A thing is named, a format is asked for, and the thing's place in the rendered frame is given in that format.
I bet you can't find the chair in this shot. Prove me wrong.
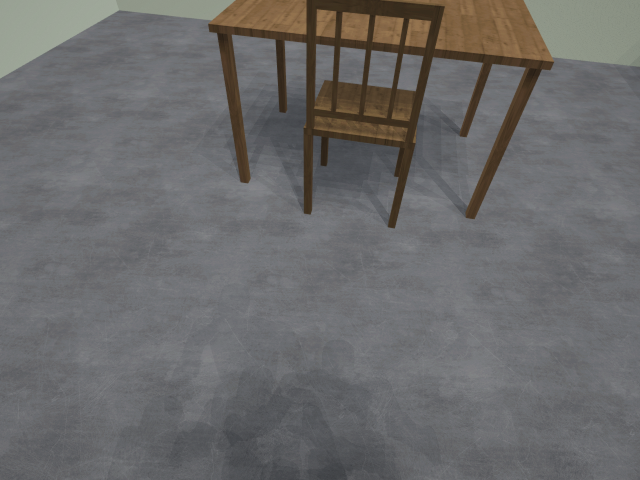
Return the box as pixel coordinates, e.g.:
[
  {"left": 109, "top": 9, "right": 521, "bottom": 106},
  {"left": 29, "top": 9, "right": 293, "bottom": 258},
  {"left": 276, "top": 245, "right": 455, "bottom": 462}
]
[{"left": 304, "top": 0, "right": 445, "bottom": 228}]

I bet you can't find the table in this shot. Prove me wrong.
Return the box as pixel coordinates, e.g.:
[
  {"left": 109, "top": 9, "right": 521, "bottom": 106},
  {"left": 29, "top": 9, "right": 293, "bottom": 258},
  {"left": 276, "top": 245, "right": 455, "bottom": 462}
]
[{"left": 208, "top": 0, "right": 554, "bottom": 219}]

